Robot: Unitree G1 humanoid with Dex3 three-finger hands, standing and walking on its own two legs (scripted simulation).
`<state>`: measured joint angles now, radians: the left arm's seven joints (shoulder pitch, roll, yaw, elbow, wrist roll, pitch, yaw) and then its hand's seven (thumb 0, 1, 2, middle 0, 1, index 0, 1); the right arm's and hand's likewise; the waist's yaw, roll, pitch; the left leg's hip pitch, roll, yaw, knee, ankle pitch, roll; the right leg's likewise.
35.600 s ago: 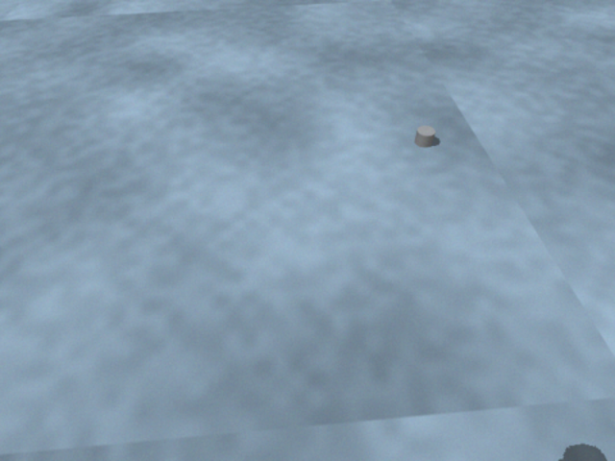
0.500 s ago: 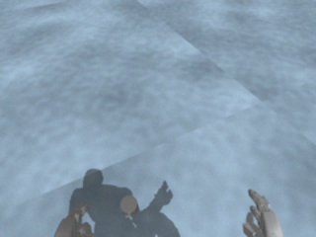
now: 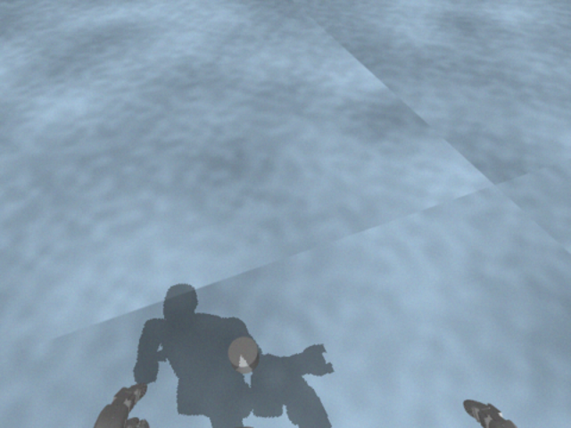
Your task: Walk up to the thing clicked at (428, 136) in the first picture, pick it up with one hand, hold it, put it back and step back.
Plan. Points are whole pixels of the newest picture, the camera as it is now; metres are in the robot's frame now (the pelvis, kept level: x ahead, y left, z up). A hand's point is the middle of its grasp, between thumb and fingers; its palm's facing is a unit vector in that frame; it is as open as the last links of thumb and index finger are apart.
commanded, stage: stand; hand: left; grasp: from above
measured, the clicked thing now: (244, 355) +0.44 +0.18 -0.70
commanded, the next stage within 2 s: none
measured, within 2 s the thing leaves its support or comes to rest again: neither
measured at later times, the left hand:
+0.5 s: hand out of the picture +0.04 +0.24 -0.13, palm faces +0.05 -0.94 -0.32, open 7.4 cm
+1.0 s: hand out of the picture +0.04 +0.23 -0.12, palm faces +0.05 -0.94 -0.34, open 7.4 cm
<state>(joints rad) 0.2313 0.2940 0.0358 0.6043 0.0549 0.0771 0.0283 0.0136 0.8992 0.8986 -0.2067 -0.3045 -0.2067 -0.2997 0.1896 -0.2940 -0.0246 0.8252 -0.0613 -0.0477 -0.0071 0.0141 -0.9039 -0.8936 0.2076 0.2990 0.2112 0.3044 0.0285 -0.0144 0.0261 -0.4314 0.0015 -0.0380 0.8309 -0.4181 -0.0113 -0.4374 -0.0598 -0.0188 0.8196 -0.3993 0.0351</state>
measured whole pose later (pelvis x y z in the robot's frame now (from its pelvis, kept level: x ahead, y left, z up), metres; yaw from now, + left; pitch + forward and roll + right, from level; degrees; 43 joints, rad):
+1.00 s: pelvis +0.00 -0.01 +0.04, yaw +2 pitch -4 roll -1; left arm 0.14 0.31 0.03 1.16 0.03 0.00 0.01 0.01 0.90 0.90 -0.21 -0.30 -0.21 -0.30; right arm 0.16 -0.32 -0.01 1.12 -0.02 0.00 -0.01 0.01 -0.91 -0.89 0.20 0.30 0.21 0.30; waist 0.01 0.02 0.08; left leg -0.13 0.02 -0.08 0.41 -0.21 -0.04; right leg -0.11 -0.04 -0.07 0.38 -0.19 0.02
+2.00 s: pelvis +0.01 -0.02 +0.04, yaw +2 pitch -3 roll +0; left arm 0.11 0.33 0.02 1.16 0.02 -0.01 0.00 0.01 0.90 0.90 -0.21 -0.30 -0.21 -0.30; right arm 0.12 -0.34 0.00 1.13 -0.02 0.00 0.00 0.01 -0.91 -0.89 0.20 0.30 0.21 0.30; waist 0.01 0.02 0.06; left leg -0.12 0.03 -0.08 0.36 -0.20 -0.05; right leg -0.11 -0.03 -0.08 0.35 -0.19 0.01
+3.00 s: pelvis -0.11 +0.03 +0.01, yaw -3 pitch -3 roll -1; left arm 0.13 0.34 0.07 0.91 0.03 0.03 0.01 0.01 0.90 0.90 -0.21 -0.30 -0.21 -0.30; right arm 0.09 -0.37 -0.04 0.86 -0.01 0.04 -0.01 0.01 -0.90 -0.89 0.21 0.30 0.21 0.30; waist -0.02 0.06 0.23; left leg -0.37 0.04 0.05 0.73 -0.30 0.04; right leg -0.24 0.07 0.02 0.67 -0.36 -0.03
